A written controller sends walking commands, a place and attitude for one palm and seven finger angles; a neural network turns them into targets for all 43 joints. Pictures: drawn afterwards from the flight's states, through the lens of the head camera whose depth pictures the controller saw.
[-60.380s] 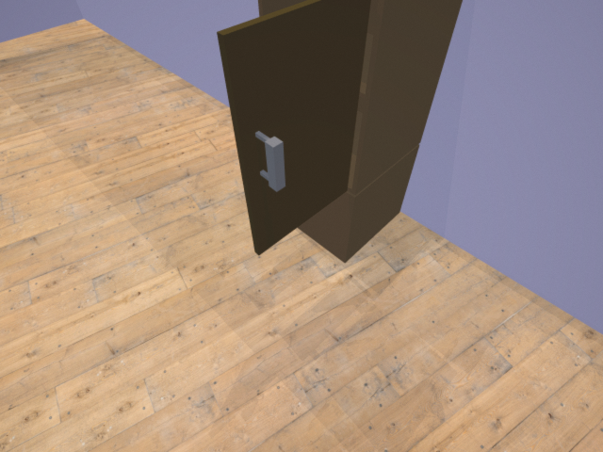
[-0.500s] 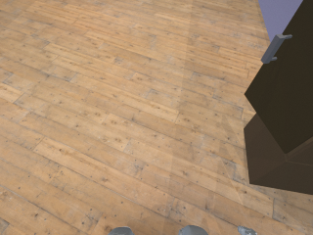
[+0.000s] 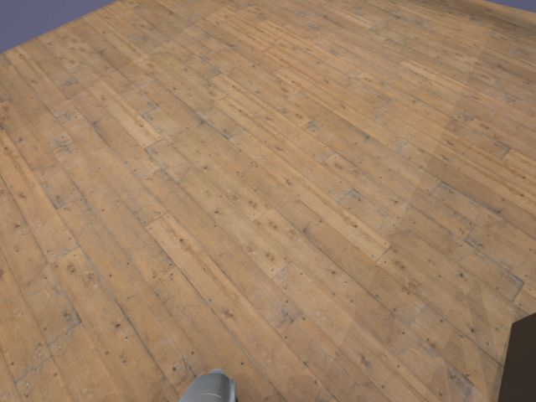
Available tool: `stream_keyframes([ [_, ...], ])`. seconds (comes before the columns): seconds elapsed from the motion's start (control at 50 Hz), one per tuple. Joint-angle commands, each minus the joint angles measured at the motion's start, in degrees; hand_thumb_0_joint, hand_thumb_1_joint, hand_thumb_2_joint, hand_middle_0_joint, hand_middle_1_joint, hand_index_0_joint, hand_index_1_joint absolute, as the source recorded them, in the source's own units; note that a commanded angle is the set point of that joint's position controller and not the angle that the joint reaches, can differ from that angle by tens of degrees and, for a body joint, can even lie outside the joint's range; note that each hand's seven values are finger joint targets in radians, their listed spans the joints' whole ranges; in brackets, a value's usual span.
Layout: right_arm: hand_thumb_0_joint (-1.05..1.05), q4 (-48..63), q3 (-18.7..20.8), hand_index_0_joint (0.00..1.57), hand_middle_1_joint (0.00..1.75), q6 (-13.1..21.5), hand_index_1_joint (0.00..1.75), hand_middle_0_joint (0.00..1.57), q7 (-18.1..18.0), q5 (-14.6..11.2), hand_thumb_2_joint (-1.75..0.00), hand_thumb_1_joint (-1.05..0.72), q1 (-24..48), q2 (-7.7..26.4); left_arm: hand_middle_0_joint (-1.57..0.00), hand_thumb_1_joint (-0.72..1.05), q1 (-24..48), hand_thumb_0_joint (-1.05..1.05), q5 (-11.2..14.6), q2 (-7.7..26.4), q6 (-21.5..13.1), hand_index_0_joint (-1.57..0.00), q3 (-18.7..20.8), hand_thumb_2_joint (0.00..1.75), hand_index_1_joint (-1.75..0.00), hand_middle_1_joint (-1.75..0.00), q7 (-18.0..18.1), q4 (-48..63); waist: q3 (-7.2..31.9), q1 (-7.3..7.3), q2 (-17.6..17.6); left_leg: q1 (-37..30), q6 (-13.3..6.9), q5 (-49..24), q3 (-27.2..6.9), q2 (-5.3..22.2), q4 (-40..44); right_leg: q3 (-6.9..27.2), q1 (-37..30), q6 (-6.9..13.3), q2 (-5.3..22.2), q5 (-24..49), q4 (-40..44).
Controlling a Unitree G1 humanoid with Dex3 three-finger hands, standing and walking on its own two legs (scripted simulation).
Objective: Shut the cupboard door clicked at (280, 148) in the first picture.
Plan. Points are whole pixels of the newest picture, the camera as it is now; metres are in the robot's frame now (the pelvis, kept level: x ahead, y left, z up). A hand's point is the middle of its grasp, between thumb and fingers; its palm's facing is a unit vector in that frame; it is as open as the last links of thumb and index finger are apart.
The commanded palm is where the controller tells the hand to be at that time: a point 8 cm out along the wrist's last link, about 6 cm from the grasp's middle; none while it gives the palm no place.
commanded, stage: walk to a spot facing it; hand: left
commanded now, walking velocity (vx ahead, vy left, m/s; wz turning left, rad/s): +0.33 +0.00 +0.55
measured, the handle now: out of the picture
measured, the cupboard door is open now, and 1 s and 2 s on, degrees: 24 24 24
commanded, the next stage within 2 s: turn to face it in 0.84 s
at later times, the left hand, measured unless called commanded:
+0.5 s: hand (169, 298) +0.30 +0.22 -0.14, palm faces +0.14 -0.96 -0.25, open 7.4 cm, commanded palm none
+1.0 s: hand (160, 353) +0.21 +0.22 -0.20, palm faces +0.51 -0.84 -0.21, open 7.3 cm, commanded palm none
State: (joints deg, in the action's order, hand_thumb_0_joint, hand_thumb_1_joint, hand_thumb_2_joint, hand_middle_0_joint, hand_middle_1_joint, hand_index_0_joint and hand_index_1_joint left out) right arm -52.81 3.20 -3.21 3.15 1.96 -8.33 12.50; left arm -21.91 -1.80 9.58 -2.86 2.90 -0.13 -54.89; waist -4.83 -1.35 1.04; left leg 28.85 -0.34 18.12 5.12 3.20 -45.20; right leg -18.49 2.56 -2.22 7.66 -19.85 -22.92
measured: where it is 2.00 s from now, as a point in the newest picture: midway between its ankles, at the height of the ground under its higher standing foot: (243, 330)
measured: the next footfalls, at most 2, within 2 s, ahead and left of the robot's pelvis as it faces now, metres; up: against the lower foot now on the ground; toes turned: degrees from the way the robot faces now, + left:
left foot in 0.08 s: +0.14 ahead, +0.13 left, +0.00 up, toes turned +9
right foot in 0.50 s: +0.33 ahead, -0.10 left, +0.00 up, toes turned +4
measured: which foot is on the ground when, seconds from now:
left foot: up 0.00-0.06, down 0.08-0.50, up 0.52-0.94, down 0.96-1.00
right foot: down 0.00-0.08, up 0.10-0.48, down 0.50-0.94, up 0.96-1.00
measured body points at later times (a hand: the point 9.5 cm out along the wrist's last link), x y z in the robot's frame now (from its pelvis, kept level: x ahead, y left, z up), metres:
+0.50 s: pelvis +0.18 +0.00 -0.01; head +0.20 -0.02 +0.44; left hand +0.29 +0.27 -0.12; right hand +0.19 -0.23 -0.18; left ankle +0.10 +0.12 -0.74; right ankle +0.29 -0.10 -0.74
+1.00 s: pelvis +0.34 +0.07 -0.03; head +0.37 +0.11 +0.42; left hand +0.18 +0.27 -0.18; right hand +0.59 -0.09 -0.14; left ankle +0.38 +0.18 -0.74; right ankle +0.30 -0.10 -0.69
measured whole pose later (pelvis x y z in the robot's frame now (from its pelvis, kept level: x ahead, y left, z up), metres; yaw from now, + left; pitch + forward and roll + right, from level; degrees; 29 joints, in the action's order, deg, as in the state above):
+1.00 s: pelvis +0.34 +0.07 -0.03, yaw +27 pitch +0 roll -1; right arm -49.4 2.0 0.9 1.5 1.9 -3.6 14.0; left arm -22.0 -0.9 12.4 0.5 3.5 0.1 -56.9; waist -6.4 -1.9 1.5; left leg 26.8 -4.9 11.3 6.5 1.4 -39.7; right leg -11.0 15.4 -3.1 9.2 -32.8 -57.7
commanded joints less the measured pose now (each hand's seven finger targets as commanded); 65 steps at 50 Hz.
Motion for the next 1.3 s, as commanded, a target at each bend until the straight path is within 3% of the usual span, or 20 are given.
stream_keyframes([
  [0.0, 0.0, 6.44, 0.3, 0.2, 0.3, 3.91, 0.3, 0.2, 0.11, -0.17, -0.9, -0.9, 1.56, 3.39, -0.2, 0.9, -2.71, 0.0, 0.02, 13.21, -0.85, -0.2, 3.58, 0.9, -0.3, -0.3, 0.65, 1.46, 5.14, 1.92, 6.83, -9.71, -2.68, 1.85, 5.06, -3.67, 11.41, 3.97, -3.04, 5.8, 14.19, 37.59, -6.11],
  [0.02, 0.0, 4.28, 0.9, 0.2, 0.3, 4.19, 0.3, 0.2, -0.39, 0.1, -0.9, -0.9, -6.27, 5.49, -0.2, 0.9, -1.71, 0.0, 0.55, 13.69, -0.75, -0.2, 3.43, 0.9, -0.3, -0.3, 0.38, 1.84, 9.63, 5.82, 3.93, -23.18, -3.55, -2.69, 5.69, -5.13, 16.56, 0.89, 3.03, 4.0, 11.83, 35.07, -17.19],
  [0.06, 0.0, 0.88, 4.08, 0.2, 0.3, 4.51, 0.3, 0.2, -2.25, 0.23, -0.9, -0.9, -20.74, 18.41, -0.2, 0.9, 3.54, 0.0, 0.88, 8.94, -0.47, -0.2, 2.27, 0.9, -0.3, -0.3, -0.89, 7.93, 16.61, 12.22, -17.42, -47.33, -15.42, -10.06, -34.1, 21.0, 24.85, 6.19, 37.71, -0.92, -0.55, -14.59, -48.8],
  [0.08, 0.0, -0.34, 3.86, 0.2, 0.3, 4.25, 0.3, 0.2, -2.68, -0.3, -0.9, -0.9, -21.61, 18.61, -0.2, 0.9, 9.17, 0.0, 0.51, 9.84, -0.19, -0.2, 2.44, 0.9, -0.3, -0.3, -0.29, 10.22, 14.01, 12.25, -8.28, -41.18, -16.42, -6.17, -34.67, 23.61, 26.73, 13.9, 40.22, 0.31, 0.43, -14.26, -52.1],
  [0.16, 0.0, 2.81, 1.03, 0.2, 0.3, 5.57, 0.3, 0.2, -3.82, -0.03, -0.9, -0.9, -6.47, 8.9, -0.2, 0.9, 5.68, 0.0, -0.27, 6.6, 1.58, -0.2, 2.65, 0.9, -0.3, -0.3, -0.91, 6.0, 1.42, 3.47, -10.1, -15.83, -10.19, 5.76, -19.82, 12.96, 32.56, 17.19, 33.48, -0.08, 2.76, -0.93, -44.19],
  [0.36, 0.0, -0.7, 1.68, 0.2, 0.3, 6.33, 0.3, 0.2, -3.37, -0.26, -0.9, -0.9, -9.11, 7.9, -0.2, 0.9, 12.94, 0.0, 0.02, 6.33, 1.74, -0.2, 2.4, 0.9, -0.3, -0.3, -1.84, 8.89, -0.18, 2.12, -6.02, -14.13, -11.0, 2.46, -14.72, 9.21, 34.17, 14.76, 23.46, -0.86, -1.68, 9.72, -18.17],
  [0.42, 0.0, -1.11, 1.9, 0.2, 0.3, 6.0, 0.3, 0.2, -3.34, -0.31, -0.9, -0.9, -7.71, 7.64, -0.2, 0.9, 7.94, 0.0, -0.11, 7.33, 1.04, -0.2, 3.01, 0.9, -0.3, -0.3, -1.78, 7.65, 1.04, -0.82, -4.45, -9.46, -9.27, 3.26, -14.31, 7.64, 27.34, 13.36, 9.83, -0.36, -4.23, 10.38, -10.92],
  [0.44, 0.0, -1.16, 1.72, 0.2, 0.3, 5.94, 0.3, 0.2, -3.28, -0.59, -0.9, -0.9, -7.28, 6.62, -0.2, 0.9, 2.32, 0.0, -0.26, 9.18, 0.53, -0.2, 3.59, 0.9, -0.3, -0.3, -1.51, 5.91, 2.26, -3.4, -1.25, -4.15, -7.5, 4.18, -12.6, 4.07, 19.3, 15.13, 0.0, 0.38, -3.79, 7.97, -7.23],
  [0.48, 0.0, 1.49, 0.82, 0.2, 0.3, 6.32, 0.3, 0.2, -2.81, -1.17, -0.9, -0.9, -9.31, 1.36, -0.2, 0.9, -10.12, 0.0, -0.6, 18.41, -0.08, -0.2, 5.42, 0.9, -0.3, -0.3, -0.42, 3.49, 10.46, -7.39, 22.02, 11.3, -3.17, 18.67, -4.5, -7.86, -17.26, 47.08, -13.51, 7.67, 20.32, -14.0, 11.42],
  [0.52, 0.0, 0.97, 1.66, 0.2, 0.3, 5.66, 0.3, 0.2, -2.49, -0.33, -0.9, -0.9, -9.01, 3.19, -0.2, 0.9, 0.51, 0.0, -0.23, 14.5, -0.04, -0.2, 4.55, 0.9, -0.3, -0.3, 0.45, 6.07, 5.12, -2.19, 15.48, 13.64, -2.64, 7.59, -9.05, -1.36, -30.02, 46.64, -0.51, 9.79, 20.89, -26.05, 15.53],
  [0.6, 0.0, -1.49, 1.19, 0.2, 0.3, 3.71, 0.3, 0.2, -1.28, -0.33, -0.9, -0.9, -8.71, 0.36, -0.2, 0.9, 5.45, 0.0, 0.01, 6.73, -1.38, -0.2, 2.5, 0.9, -0.3, -0.3, 0.8, 5.59, 2.35, 2.03, 6.48, 6.75, -0.23, -4.01, -6.36, 2.17, -25.24, 18.71, 9.81, 6.69, 12.5, 2.92, 13.07],
  [0.82, 0.0, 4.67, -0.46, 0.2, 0.3, 3.2, 0.3, 0.2, 0.1, -0.49, -0.9, -0.9, 2.84, 0.73, -0.2, 0.9, -0.08, 0.0, 0.1, 11.01, -1.13, -0.2, 2.73, 0.9, -0.3, -0.3, 1.0, 1.61, 3.04, 0.29, 6.6, 2.92, -0.44, -3.17, 2.11, 0.59, 4.27, 4.87, -3.36, 6.94, 14.91, 40.23, 2.15],
  [0.88, 0.0, 3.66, 0.49, 0.2, 0.3, 3.53, 0.3, 0.2, -0.4, -0.1, -0.9, -0.9, -5.03, 4.78, -0.2, 0.9, 1.4, 0.0, 0.49, 13.57, -0.47, -0.2, 3.44, 0.9, -0.3, -0.3, 0.75, 2.68, 8.3, 5.12, 4.94, -15.52, -2.05, -7.4, 4.72, -4.02, 12.09, 0.9, 2.17, 4.36, 13.17, 41.53, -13.22],
  [0.9, 0.0, 2.58, 1.67, 0.2, 0.3, 3.78, 0.3, 0.2, -0.74, 0.18, -0.9, -0.9, -10.99, 9.78, -0.2, 0.9, 1.38, 0.0, 0.63, 12.68, -0.06, -0.2, 3.37, 0.9, -0.3, -0.3, 0.52, 3.52, 13.13, 7.95, -3.11, -28.99, -3.81, -16.37, -2.51, 1.2, 15.81, 0.46, 11.41, 1.72, 10.3, 26.52, -27.14],
  [0.92, 0.0, 2.18, 3.26, 0.2, 0.3, 4.29, 0.3, 0.2, -1.73, 0.37, -0.9, -0.9, -16.08, 17.26, -0.2, 0.9, 0.68, 0.0, 1.5, 9.0, 0.48, -0.2, 2.37, 0.9, -0.3, -0.3, 0.09, 5.91, 17.63, 9.28, -18.99, -40.12, -12.78, -39.91, -28.31, 19.9, 18.46, 3.15, 30.01, -2.17, -0.46, -17.46, -44.96],
  [0.94, 0.0, 1.18, 2.67, 0.2, 0.3, 3.92, 0.3, 0.2, -2.69, -0.68, -0.9, -0.9, -18.59, 18.79, -0.2, 0.9, 3.89, 0.0, 0.9, 9.41, 1.03, -0.2, 1.47, 0.9, -0.3, -0.3, 1.04, 8.08, 19.4, 10.0, -9.97, -38.45, -16.29, -43.21, -29.97, 24.84, 20.45, 12.89, 31.67, -0.39, -1.61, -20.4, -50.84],
  [1.0, 0.0, 4.47, 0.13, 0.2, 0.3, 4.5, 0.3, 0.2, -4.5, -0.59, -0.9, -0.9, -3.44, 10.19, -0.2, 0.9, 1.83, 0.0, 0.56, 5.72, 2.57, -0.2, 0.6, 0.9, -0.3, -0.3, 1.39, 3.88, 10.12, 3.47, -11.61, -19.11, -11.35, -18.73, -18.14, 18.12, 26.33, 17.97, 28.84, -0.06, 0.81, -9.29, -47.92],
  [1.04, 0.0, 3.29, -1.33, 0.2, 0.3, 5.0, 0.3, 0.2, -4.85, -0.29, -0.9, -0.9, -1.0, 6.63, -0.2, 0.9, -0.86, 0.0, 0.34, 3.79, 3.57, -0.2, 0.06, 0.9, -0.3, -0.3, 1.03, 0.83, 7.8, 0.68, -7.43, -14.36, -8.62, -21.7, -10.98, 13.77, 27.57, 18.16, 23.06, 0.13, -0.31, -3.41, -39.83],
  [1.24, 0.0, 1.21, 0.91, 0.2, 0.3, 2.26, 0.3, 0.2, -4.68, -0.56, -0.9, -0.9, 2.1, 8.22, -0.2, 0.9, 0.85, 0.0, 0.0, 4.32, 5.12, -0.2, 1.69, 0.9, -0.3, -0.3, -0.04, 2.1, 2.7, -0.73, -6.8, -10.37, -6.78, -2.13, -3.59, 15.21, 24.17, 13.75, 13.13, 0.98, -5.76, 4.88, -14.83],
  [1.28, 0.0, 1.72, 1.39, 0.2, 0.3, 2.07, 0.3, 0.2, -4.51, -0.89, -0.9, -0.9, 1.81, 6.67, -0.2, 0.9, -0.55, 0.0, -0.18, 6.51, 4.53, -0.2, 2.55, 0.9, -0.3, -0.3, 0.0, 2.75, 2.69, -1.56, -1.11, -9.17, -2.96, -0.81, 0.9, 10.51, 15.47, 20.36, 11.3, 2.95, -3.49, 12.63, -5.44],
])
